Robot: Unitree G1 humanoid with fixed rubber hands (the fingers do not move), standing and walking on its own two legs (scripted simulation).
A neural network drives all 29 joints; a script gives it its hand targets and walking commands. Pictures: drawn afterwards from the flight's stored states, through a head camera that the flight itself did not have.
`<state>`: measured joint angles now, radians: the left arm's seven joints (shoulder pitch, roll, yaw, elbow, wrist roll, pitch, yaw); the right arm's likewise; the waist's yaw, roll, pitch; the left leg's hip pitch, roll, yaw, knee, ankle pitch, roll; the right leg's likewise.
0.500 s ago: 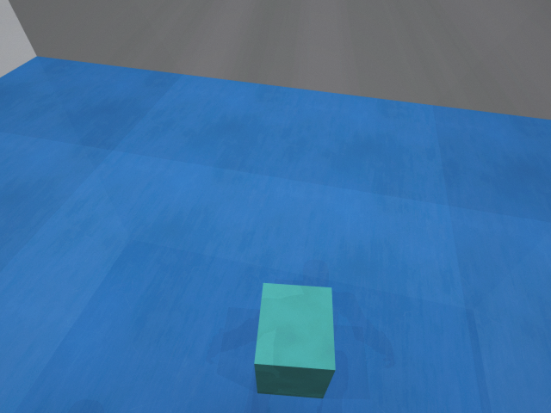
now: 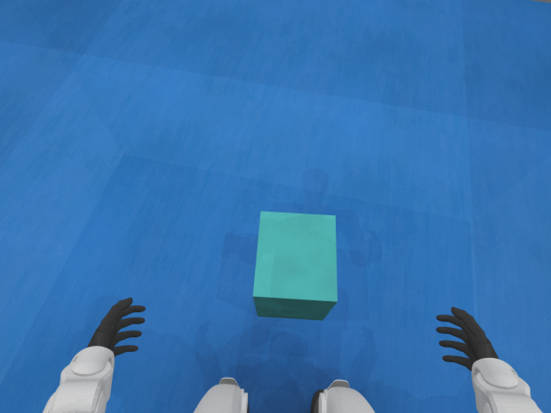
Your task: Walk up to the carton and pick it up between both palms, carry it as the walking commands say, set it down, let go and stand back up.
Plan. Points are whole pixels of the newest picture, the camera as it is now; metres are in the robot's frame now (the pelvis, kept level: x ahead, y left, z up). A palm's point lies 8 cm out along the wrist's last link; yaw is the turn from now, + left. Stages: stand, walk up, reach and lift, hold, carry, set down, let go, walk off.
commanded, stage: reach and lift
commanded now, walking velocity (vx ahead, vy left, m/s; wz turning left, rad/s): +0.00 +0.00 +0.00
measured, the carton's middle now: (293, 269) +0.50 -0.02 -0.59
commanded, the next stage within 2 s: none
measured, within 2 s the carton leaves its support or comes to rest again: neither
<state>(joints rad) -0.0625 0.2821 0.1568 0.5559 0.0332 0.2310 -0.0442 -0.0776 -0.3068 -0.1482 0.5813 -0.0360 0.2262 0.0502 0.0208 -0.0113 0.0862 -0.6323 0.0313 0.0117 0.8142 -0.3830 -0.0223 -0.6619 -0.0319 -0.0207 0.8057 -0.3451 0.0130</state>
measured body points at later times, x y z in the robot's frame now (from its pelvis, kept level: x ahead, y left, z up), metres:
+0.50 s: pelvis -0.05 -0.01 -0.04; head +0.18 -0.01 +0.35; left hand +0.36 +0.24 -0.14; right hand +0.36 -0.25 -0.14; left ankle +0.01 +0.13 -0.70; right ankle +0.03 -0.13 -0.70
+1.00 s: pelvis -0.06 +0.00 -0.08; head +0.27 +0.00 +0.24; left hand +0.49 +0.20 -0.18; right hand +0.49 -0.22 -0.18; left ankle +0.01 +0.13 -0.70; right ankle +0.03 -0.13 -0.70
